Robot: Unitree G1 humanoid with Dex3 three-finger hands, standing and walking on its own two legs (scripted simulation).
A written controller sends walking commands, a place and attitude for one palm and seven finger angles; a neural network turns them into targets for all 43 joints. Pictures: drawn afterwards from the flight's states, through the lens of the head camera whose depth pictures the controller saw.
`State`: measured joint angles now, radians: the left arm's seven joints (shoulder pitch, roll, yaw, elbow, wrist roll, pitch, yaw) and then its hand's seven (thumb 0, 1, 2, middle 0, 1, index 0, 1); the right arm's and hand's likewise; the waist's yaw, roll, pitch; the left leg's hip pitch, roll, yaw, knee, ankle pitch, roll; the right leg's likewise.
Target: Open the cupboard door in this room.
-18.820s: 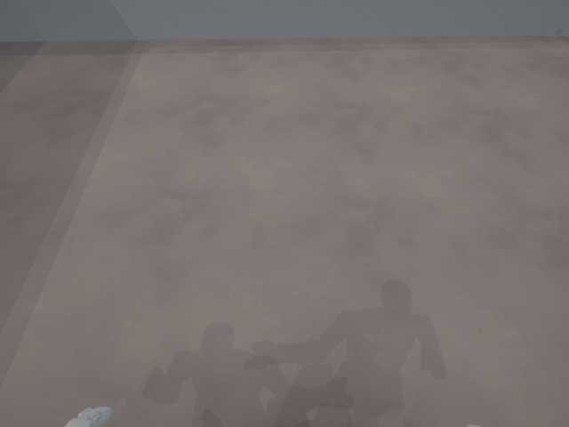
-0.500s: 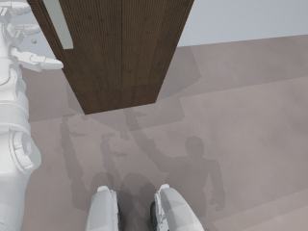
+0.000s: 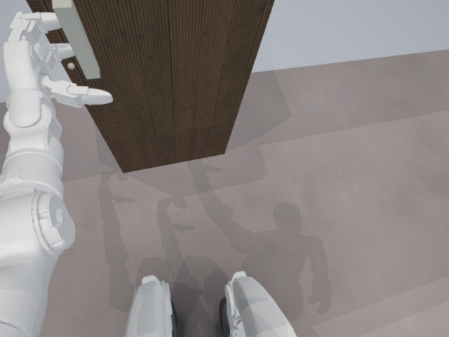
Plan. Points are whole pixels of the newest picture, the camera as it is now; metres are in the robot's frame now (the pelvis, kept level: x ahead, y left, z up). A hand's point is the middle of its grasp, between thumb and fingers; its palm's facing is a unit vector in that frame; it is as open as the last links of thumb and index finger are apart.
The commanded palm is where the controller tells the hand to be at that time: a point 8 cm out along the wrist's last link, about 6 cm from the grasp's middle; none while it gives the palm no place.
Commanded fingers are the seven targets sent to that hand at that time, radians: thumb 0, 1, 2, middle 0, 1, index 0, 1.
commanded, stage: slide the fingers in behind the handle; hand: left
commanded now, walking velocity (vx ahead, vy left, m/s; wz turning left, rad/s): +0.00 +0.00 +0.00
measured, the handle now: (78, 33) +0.62 +0.18 +0.07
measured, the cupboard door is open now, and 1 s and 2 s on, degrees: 0 0 1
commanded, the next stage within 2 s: close the thumb around the handle in 1.12 s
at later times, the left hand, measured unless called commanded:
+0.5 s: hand (94, 61) +0.57 +0.16 +0.06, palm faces +0.14 -0.99 -0.01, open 14.0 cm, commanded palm +0.54 +0.18 +0.06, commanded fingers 0.00 -0.50 0.30 -0.30 -1.20 -0.30 -1.20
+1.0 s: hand (100, 60) +0.57 +0.15 +0.06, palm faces +0.16 -0.99 -0.02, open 14.0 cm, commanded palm +0.54 +0.17 +0.06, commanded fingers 0.00 -0.50 0.30 -0.30 -1.20 -0.30 -1.20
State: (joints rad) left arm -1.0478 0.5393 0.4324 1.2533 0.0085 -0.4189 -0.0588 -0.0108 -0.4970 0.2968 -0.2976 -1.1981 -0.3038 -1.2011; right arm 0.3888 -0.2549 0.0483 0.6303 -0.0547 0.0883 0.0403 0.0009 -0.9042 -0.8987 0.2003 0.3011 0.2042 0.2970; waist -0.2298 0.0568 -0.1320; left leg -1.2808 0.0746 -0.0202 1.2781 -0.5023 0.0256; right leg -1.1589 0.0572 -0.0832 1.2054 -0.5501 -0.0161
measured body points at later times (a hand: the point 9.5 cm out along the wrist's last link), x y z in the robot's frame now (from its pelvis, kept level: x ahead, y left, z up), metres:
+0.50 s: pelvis +0.00 +0.00 +0.00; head +0.17 +0.03 +0.41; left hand +0.55 +0.21 +0.06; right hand -0.02 -0.26 -0.11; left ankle +0.04 +0.10 -0.62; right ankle +0.00 -0.12 -0.62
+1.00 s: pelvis +0.01 +0.00 +0.00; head +0.18 +0.03 +0.41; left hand +0.55 +0.20 +0.06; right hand -0.02 -0.26 -0.11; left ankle +0.04 +0.10 -0.62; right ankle +0.00 -0.12 -0.62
